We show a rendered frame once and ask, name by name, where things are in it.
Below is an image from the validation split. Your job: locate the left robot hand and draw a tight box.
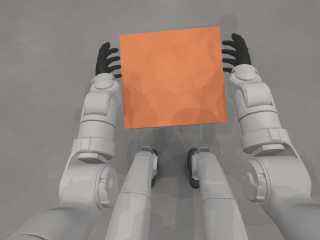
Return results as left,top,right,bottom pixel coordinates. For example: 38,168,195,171
95,42,122,78

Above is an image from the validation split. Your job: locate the robot left forearm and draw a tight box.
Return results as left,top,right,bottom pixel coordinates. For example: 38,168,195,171
59,73,123,200

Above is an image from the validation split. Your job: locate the left robot thigh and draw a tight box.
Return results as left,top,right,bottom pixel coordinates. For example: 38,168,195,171
105,151,158,240

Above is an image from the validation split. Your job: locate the robot thigh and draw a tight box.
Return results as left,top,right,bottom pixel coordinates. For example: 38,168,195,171
105,151,158,240
191,152,249,240

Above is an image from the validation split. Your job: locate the right robot hand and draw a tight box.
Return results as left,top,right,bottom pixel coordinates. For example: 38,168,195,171
221,33,251,73

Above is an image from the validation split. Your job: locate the carton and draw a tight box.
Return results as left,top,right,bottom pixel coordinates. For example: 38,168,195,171
119,26,228,129

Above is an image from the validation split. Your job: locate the right robot thigh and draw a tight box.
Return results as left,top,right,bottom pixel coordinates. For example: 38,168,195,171
191,152,249,240

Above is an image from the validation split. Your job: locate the robot right upper arm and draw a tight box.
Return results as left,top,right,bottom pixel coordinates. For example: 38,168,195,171
242,155,320,240

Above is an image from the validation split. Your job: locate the robot left upper arm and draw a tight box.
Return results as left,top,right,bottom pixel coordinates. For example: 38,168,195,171
5,163,119,240

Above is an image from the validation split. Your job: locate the robot right forearm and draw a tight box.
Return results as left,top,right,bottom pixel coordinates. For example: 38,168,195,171
227,64,312,193

